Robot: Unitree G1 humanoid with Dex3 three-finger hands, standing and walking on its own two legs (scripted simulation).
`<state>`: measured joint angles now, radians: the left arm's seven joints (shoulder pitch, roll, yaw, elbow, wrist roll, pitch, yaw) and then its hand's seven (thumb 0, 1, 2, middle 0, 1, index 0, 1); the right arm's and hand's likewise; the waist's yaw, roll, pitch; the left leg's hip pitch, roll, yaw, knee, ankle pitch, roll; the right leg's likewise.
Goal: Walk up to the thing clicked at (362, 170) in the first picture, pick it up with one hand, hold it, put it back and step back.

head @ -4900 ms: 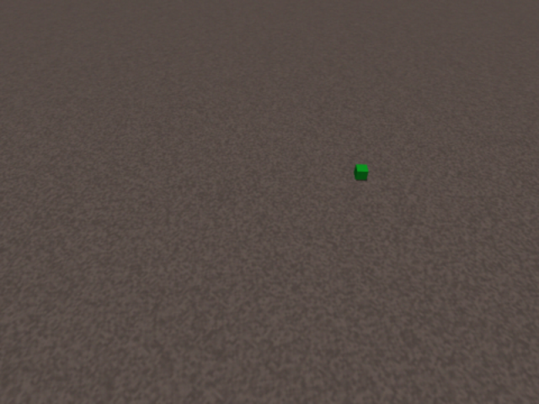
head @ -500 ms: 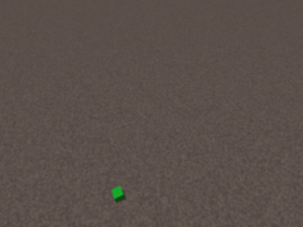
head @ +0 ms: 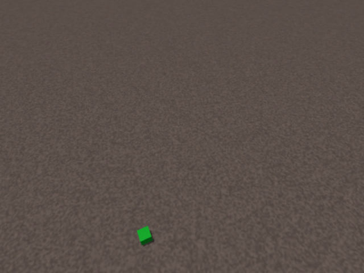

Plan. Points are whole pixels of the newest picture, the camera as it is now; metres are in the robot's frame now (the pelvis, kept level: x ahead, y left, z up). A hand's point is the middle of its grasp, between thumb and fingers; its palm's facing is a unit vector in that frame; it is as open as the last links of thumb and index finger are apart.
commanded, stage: walk up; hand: left
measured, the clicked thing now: (144, 235) +0.46 +0.23 -0.75
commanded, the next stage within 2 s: stand in 0.12 s
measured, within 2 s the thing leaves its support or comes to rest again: neither
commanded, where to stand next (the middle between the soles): +0.07 -0.01 m, yaw +0 degrees
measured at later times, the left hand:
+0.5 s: hand out of the picture +0.09 +0.25 -0.15, palm faces -0.01 -0.94 -0.34, open 7.4 cm
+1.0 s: hand out of the picture +0.09 +0.24 -0.15, palm faces +0.00 -0.94 -0.34, open 7.4 cm
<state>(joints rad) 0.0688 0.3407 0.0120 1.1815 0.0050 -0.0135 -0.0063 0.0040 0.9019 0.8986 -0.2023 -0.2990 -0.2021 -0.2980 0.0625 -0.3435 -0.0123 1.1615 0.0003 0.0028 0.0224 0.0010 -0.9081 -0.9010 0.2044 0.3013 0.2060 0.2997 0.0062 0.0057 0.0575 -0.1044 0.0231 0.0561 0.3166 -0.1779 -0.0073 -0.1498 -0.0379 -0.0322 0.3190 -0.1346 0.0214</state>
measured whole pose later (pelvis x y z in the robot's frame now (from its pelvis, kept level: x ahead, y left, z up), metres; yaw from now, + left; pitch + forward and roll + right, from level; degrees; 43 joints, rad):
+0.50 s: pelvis +0.01 +0.00 +0.00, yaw +1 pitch -2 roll +0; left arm 0.08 0.34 0.00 1.15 0.01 -0.01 -0.01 0.00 0.90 0.90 -0.20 -0.30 -0.20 -0.30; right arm 0.09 -0.34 -0.01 1.15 -0.01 -0.01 0.01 0.00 -0.91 -0.90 0.20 0.30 0.21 0.30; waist -0.01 0.00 0.04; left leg -0.08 0.02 0.04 0.29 -0.18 -0.02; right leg -0.13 -0.04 -0.05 0.31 -0.15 0.02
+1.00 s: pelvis +0.01 -0.02 +0.00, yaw +1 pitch -2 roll +0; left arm 0.10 0.35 0.00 1.14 0.00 -0.01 -0.01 0.00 0.90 0.90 -0.20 -0.30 -0.20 -0.30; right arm 0.10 -0.35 0.00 1.14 -0.01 -0.01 0.01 0.00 -0.91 -0.90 0.20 0.30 0.21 0.30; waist 0.00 0.01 0.04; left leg -0.07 0.04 0.03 0.29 -0.18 -0.03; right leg -0.12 -0.02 -0.06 0.31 -0.15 0.00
